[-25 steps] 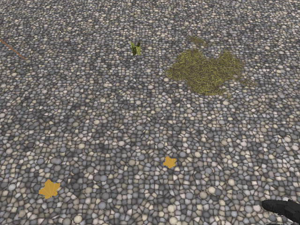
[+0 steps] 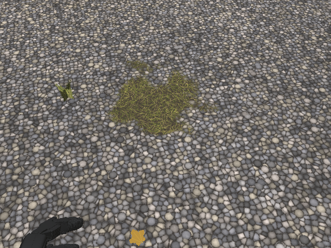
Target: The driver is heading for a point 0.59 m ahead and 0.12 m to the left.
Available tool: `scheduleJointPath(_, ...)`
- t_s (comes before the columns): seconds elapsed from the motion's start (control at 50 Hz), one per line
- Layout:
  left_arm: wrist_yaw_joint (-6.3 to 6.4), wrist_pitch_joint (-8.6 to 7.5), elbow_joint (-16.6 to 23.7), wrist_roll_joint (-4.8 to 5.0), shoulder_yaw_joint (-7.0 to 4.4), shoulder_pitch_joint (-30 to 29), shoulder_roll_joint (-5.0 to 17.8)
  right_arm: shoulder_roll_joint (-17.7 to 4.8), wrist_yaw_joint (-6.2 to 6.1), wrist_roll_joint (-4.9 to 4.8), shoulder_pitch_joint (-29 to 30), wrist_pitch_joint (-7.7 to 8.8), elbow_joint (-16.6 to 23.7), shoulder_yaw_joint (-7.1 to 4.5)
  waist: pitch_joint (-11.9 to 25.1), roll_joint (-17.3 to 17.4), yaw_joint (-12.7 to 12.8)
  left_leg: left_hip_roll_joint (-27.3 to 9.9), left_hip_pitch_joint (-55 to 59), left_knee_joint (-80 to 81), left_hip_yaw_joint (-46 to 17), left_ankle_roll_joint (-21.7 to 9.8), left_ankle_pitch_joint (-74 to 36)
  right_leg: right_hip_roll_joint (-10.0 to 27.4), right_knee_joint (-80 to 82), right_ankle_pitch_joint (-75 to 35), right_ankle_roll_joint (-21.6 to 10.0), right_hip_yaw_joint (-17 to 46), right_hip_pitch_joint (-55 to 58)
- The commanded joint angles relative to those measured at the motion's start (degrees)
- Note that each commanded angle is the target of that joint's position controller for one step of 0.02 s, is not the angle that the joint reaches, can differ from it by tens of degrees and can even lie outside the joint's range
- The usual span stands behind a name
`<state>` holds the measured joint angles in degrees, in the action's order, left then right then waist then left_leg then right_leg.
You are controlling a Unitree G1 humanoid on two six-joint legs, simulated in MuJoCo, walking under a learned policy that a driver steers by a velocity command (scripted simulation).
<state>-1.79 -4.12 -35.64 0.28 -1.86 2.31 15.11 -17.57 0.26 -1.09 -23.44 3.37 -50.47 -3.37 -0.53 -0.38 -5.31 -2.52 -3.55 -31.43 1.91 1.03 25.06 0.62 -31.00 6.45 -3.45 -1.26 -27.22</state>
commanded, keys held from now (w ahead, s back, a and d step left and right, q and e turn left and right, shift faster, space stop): w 0.12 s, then w+q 0.54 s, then no key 0.34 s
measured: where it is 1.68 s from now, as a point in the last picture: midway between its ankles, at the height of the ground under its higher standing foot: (130, 220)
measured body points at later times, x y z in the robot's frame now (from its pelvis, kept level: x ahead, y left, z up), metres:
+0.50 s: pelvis +0.27 +0.03 -0.01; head +0.30 +0.05 +0.44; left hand +0.24 +0.33 -0.13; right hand +0.51 -0.17 -0.09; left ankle +0.38 +0.15 -0.73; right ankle +0.10 -0.11 -0.72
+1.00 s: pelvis +0.52 +0.08 +0.00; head +0.55 +0.09 +0.45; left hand +0.62 +0.38 -0.08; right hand +0.70 -0.15 -0.12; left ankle +0.39 +0.15 -0.71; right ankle +0.67 +0.03 -0.72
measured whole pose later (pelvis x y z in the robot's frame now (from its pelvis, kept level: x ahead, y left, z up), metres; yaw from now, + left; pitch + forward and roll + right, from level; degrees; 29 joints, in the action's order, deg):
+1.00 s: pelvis +0.52 +0.08 +0.00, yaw +21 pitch +2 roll +0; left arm -1.1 -5.9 -41.4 -2.4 -2.2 5.6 14.9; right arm -16.5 -1.0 0.3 -15.7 1.5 -43.8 -3.1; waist -1.1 0.3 -2.6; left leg 6.0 -9.5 -36.9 -7.4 -2.4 25.9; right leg -0.9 -27.8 1.9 -1.6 0.3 -26.9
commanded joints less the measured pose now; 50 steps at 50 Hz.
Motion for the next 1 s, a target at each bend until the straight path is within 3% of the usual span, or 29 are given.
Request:
scheduleJointPath(0.02,0.91,0.52,-2.09,-0.09,-4.96,24.7,14.21,-4.17,0.12,0.57,-0.4,2.96,5.69,0.43,21.68,-12.76,12.34,3.05,-38.99,-39.65,-6.41,-1.22,7.94,22.07,12.12,10.15,-15.9,43.06,49.41)
scheduleJointPath(0.04,0.74,0.34,-2.06,0.19,-3.92,21.0,11.82,-7.73,0.47,-0.89,3.88,3.4,6.96,-0.7,12.86,-9.1,11.59,-0.24,-43.88,-42.57,-6.68,-1.85,4.58,20.12,13.05,12.15,-13.42,35.37,42.84)
scheduleJointPath(0.06,0.63,0.27,-1.66,0.18,-3.31,17.43,9.92,-7.41,0.42,-0.88,6.99,3.39,7.52,-0.57,8.05,-6.3,10.16,-2.63,-43.1,-40.55,-5.27,-2.16,-0.55,17.35,14.04,9.59,-11.8,28.12,35.29)
scheduleJointPath(0.08,0.35,0.17,-1.59,-0.16,-2.78,14.27,8.26,-6.78,0.24,0.03,8.26,3.08,7.55,-0.63,4.31,-4.45,8.4,-4.08,-40.93,-37.13,-4.81,-1.82,-4.1,15.05,15.96,5.39,-10.99,23.36,28.08)
scheduleJointPath(0.1,0.18,-0.14,-1.44,-0.61,-2.39,12.15,6.95,-6.23,0.14,0.5,7.49,2.43,7.3,-0.81,2.74,-5.35,6.27,-5.47,-37.16,-34.41,-5.36,-1.54,-6.76,13.26,17.86,1.61,-10.33,19.93,22.68)
scheduleJointPath(0.16,0.24,-1.4,-2.59,-0.56,-2.83,10.72,7.32,-3.31,0.11,0.36,5.96,0.58,6.48,-0.26,1.85,-5.46,3.84,-5.84,-33.64,-30.75,-5.14,-0.14,-11.86,12.41,22.0,-4.89,-10.94,13.07,16.96)
scheduleJointPath(0.22,0.91,-1.97,-4.71,-0.97,-3.32,12.58,8.27,-2.45,0.16,0.36,10.86,0.16,7.76,0.0,-0.04,-3.14,5.06,-5.73,-36.23,-22.46,-6.43,0.39,-20.71,12.27,23.66,-7.8,-9.95,7.2,17.76)
scheduleJointPath(0.3,1.57,-1.9,-6.57,-0.71,-3.7,14.46,9.71,-1.38,1.23,0.02,17.62,0.53,9.78,0.49,-2.02,-2.49,7.77,-3.51,-34.3,-10.23,-4.95,-0.62,-30.64,11.99,24.8,-7.91,-7.54,0.53,19.62)
scheduleJointPath(0.36,1.83,-1.28,-8.51,-0.14,-4.04,16.86,10.39,-1.26,2.12,-0.1,21.9,0.54,12.03,0.65,-3.59,-1.88,9.45,-2.81,-35.71,-5.38,-4.18,-1.94,-30.45,13.81,23.89,-8.17,-6.62,-1.62,25.28)
scheduleJointPath(0.42,2.19,-0.07,-9.76,0.43,-4.48,17.53,11.05,-1.82,3.12,0.07,23.94,0.44,14.19,0.46,-4.0,-2.23,9.43,-1.7,-36.66,-2.89,-2.2,-4.01,-23.61,15.53,19.78,-14.9,-5.1,-3.33,31.66)
scheduleJointPath(0.46,2.79,0.85,-9.54,0.57,-4.93,16.4,12.63,-3.46,3.48,0.27,21.3,0.29,14.77,-0.43,-1.01,-4.12,7.22,1.53,-30.52,-2.76,1.54,-5.99,-17.28,15.32,12.15,-33.9,-3.47,-5.43,33.57)
scheduleJointPath(0.48,3.2,1.48,-9.3,0.54,-5.03,15.69,13.12,-5.18,3.41,0.3,15.7,0.14,13.77,-1.54,2.67,-4.42,3.9,4.04,-22.63,-1.77,3.45,-7.34,-16.38,14.2,3.76,-42.74,-2.23,-7.13,32.84)
scheduleJointPath(0.5,3.68,1.82,-8.85,0.37,-4.57,15.95,12.22,-8.38,2.83,0.09,6.7,0.0,11.47,-3.39,7.69,-2.85,-0.37,6.08,-8.95,0.42,2.95,-9.4,-18.92,11.64,-8.63,-42.48,-0.26,-9.03,27.28)
scheduleJointPath(0.52,3.9,1.25,-7.24,-1.39,-3.21,17.66,9.19,-14.08,1.6,-0.11,-1.7,-0.58,10.36,-5.11,14.31,6.39,-2.53,-4.99,8.98,0.01,-14.18,-13.88,-22.69,8.38,-27.97,-20.58,2.37,-9.75,11.95)
scheduleJointPath(0.54,2.64,-0.7,-5.05,-1.96,-0.97,22.71,2.6,-16.95,1.94,-0.44,0.1,-0.07,11.05,-5.01,20.82,16.8,3.53,-16.14,25.5,8.5,-45.87,-24.57,-10.2,-3.86,-44.31,27.16,5.21,-0.57,-11.06)
scheduleJointPath(0.56,1.71,-2.57,-5.05,0.35,-2.13,15.73,8.49,-11.47,1.95,-0.36,-1.4,0.11,11.62,-3.76,20.72,9.11,-1.3,-15.58,25.93,13.01,-46.11,-22.29,-5.32,-1.05,-47.64,25.92,3.94,7.55,-17.34)
scheduleJointPath(0.58,1.32,-3.61,-3.31,1.81,-2.48,10.91,9.82,-9.46,1.73,-0.01,0.94,0.41,11.59,-3.17,12.55,6.98,-1.22,-13.77,19.36,13.63,-37.76,-19.96,-9.22,1.17,-45.78,20.51,2.77,6.61,-20.41)
scheduleJointPath(0.6,1.67,-4.09,-3.24,0.99,-2.23,9.52,8.99,-8.68,1.56,0.06,4.31,0.46,12.29,-2.89,8.3,1.5,0.98,-11.51,11.06,13.86,-31.9,-18.46,-14.71,3.56,-41.42,16.08,2.49,6.24,-18.2)
scheduleJointPath(0.62,2.06,-3.97,-3.36,-0.35,-2.66,9.11,9.28,-7.21,1.36,0.39,7.58,0.31,13.19,-2.45,5.23,0.75,3.06,-9.65,3.62,14.86,-27.39,-17.73,-20.86,4.93,-36.84,13.62,3.03,5.98,-14.66)
scheduleJointPath(0.64,2.03,-3.35,-3.26,-0.7,-2.94,10.13,9.31,-6.29,1.12,1.12,9.31,0.29,14.2,-2.05,4.63,2.4,5.01,-8.4,-1.05,16.19,-25.39,-17.7,-24.85,5.81,-35.1,12.04,3.47,6.42,-10.9)
scheduleJointPath(0.68,2.11,-1.99,-3.53,-0.98,-2.9,11.75,8.07,-6.17,0.71,1.16,10.82,0.45,14.68,-2.05,3.42,3.22,6.69,-7.52,-6.2,17.54,-21.66,-18.29,-34.27,5.8,-31.47,11.04,5.24,5.19,-8.51)
scheduleJointPath(0.74,2.51,-1.06,-3.07,-1.54,-2.18,9.42,5.86,-7.5,-0.4,1.17,10.19,0.38,13.41,-2.34,2.08,3.14,6.56,-4.43,-11.3,16.13,-12.67,-16.17,-51.8,4.08,-21.43,3.44,7.38,2.68,-6.0)
scheduleJointPath(0.8,1.81,-1.52,-2.49,-1.17,-1.38,4.09,4.12,-7.12,-1.25,0.59,7.46,-0.59,11.69,-2.19,3.82,4.69,3.45,-1.48,-11.16,14.31,-8.96,-12.36,-49.31,1.23,-8.17,-10.98,6.92,1.52,-0.54)
scheduleJointPath(0.86,0.82,-1.88,-1.83,-0.81,-1.66,1.08,5.22,-6.73,-1.56,0.66,5.59,-1.22,10.12,-1.88,4.1,5.41,2.03,-3.73,-6.91,12.39,-12.02,-11.59,-43.38,0.13,-1.68,-14.76,5.63,2.8,0.86)
scheduleJointPath(0.92,0.35,-2.36,-2.21,-1.63,-2.62,3.04,7.38,-6.01,-1.54,0.93,6.71,-1.51,9.47,-1.63,4.28,5.74,3.79,-5.96,-1.87,6.12,-15.81,-10.54,-43.25,0.07,2.42,-10.06,2.77,3.86,2.06)
scheduleJointPath(0.94,0.4,-2.63,-3.14,-1.99,-2.81,5.81,7.42,-5.42,-1.54,0.8,8.01,-1.61,9.52,-1.42,4.76,5.25,5.73,-4.62,-1.81,2.47,-15.49,-9.4,-43.57,-0.24,6.25,-13.38,1.55,3.08,6.02)
scheduleJointPath(0.96,0.77,-2.96,-3.54,-2.66,-3.19,8.08,9.24,-4.44,-1.47,1.29,7.36,-1.45,9.92,-1.13,7.26,2.62,6.17,-1.02,-3.66,-3.11,-14.14,-7.11,-40.58,2.82,6.91,-30.46,-0.12,5.19,13.71)
scheduleJointPath(0.98,1.11,-2.94,-2.9,-3.7,-3.37,9.62,11.77,-2.47,-1.27,2.12,1.6,-0.9,9.99,-0.41,13.67,-5.12,3.88,3.3,-12.52,-12.9,-13.09,-4.12,-24.35,11.88,1.7,-50.51,-6.16,13.32,28.86)
scheduleJointPath(1.0,1.25,-1.85,-3.86,-3.23,-2.51,12.4,7.72,-1.59,-1.22,1.47,-3.57,-0.97,8.07,0.3,20.62,-13.16,5.2,6.64,-19.64,-25.31,-10.74,-0.32,6.13,20.72,1.82,-54.95,-14.94,23.58,37.46)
